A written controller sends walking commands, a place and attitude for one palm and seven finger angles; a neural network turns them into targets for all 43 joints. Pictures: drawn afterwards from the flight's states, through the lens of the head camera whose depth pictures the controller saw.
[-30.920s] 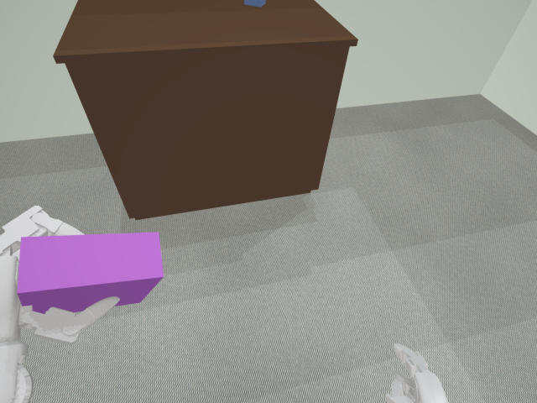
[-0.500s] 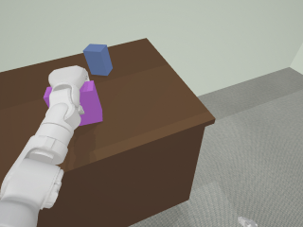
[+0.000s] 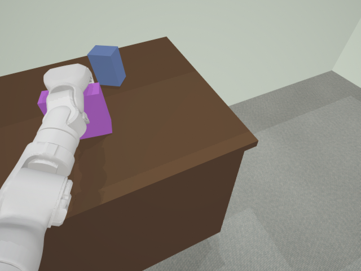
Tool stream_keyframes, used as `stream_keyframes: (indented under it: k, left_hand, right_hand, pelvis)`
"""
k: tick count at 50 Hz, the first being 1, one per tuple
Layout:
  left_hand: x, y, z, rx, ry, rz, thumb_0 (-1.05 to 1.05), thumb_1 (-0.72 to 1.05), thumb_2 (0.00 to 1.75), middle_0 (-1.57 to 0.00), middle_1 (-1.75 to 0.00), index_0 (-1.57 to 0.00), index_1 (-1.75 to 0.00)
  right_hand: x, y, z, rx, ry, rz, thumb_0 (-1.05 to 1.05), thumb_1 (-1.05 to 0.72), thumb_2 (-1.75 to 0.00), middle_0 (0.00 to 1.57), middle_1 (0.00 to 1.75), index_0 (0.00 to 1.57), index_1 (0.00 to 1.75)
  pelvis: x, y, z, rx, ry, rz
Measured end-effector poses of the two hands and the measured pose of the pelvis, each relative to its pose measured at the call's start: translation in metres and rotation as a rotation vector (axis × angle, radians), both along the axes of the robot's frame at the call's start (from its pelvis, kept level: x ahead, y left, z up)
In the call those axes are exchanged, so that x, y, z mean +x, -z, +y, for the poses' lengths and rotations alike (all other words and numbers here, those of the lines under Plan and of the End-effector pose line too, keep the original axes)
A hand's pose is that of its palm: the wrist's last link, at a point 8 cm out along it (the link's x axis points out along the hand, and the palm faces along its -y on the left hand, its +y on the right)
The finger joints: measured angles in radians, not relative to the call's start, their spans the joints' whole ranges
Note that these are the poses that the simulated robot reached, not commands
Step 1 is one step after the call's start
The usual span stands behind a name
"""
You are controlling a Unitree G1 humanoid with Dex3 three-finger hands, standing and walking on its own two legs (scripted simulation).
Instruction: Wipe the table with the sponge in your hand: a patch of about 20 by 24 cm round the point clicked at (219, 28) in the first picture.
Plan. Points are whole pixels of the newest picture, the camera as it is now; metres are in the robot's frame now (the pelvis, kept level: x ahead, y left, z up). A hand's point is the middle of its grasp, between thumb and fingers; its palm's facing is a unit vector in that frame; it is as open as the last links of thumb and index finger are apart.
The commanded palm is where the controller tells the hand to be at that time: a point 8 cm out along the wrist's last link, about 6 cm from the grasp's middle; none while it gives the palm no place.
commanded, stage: wipe back along the third lane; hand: left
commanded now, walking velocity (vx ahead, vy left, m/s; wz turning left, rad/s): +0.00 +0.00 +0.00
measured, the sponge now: (82, 119) +0.45 +0.25 +0.10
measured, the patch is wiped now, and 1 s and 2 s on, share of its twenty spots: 0.95 1.00 1.00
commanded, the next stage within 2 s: slide back across to the middle lane in 1.64 s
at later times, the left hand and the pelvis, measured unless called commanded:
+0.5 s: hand (77, 104) +0.45 +0.24 +0.15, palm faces +0.07 -0.01 -1.00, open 9.5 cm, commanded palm +0.40 +0.23 +0.18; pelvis +0.03 +0.02 +0.00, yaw +0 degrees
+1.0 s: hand (81, 121) +0.39 +0.21 +0.15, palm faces +0.13 -0.07 -0.99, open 9.5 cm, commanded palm +0.34 +0.20 +0.18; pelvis +0.02 +0.02 +0.00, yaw +1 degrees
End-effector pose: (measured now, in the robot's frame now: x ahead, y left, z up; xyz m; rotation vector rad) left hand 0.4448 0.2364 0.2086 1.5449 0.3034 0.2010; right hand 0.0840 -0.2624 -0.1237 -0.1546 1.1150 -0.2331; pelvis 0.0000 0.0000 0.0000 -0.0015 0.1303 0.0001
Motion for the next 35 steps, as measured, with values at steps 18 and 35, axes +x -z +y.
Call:
stream_keyframes:
  k: [18,35]
  left_hand:
    - [-0.009,0.006,0.002,0.015,0.010,-0.103,0.00,-0.48,1.10,-0.75,-1.41,-0.79,-1.40]
    - [-0.042,0.003,-0.007,-0.034,-0.021,-0.158,0.01,-0.45,1.09,-0.71,-1.45,-0.76,-1.44]
  right_hand:
    - [0.045,0.000,0.030,0.061,-0.039,-0.042,0.01,-0.91,-0.90,0.20,0.30,0.20,0.30]
    - [0.171,-0.041,0.077,0.130,-0.226,-0.303,0.01,-0.91,-0.90,0.20,0.30,0.20,0.30]
  pelvis:
    - [0.021,-0.001,0.018,-0.007,0.003,-0.014]
    - [0.035,0.002,0.025,-0.006,-0.018,-0.048]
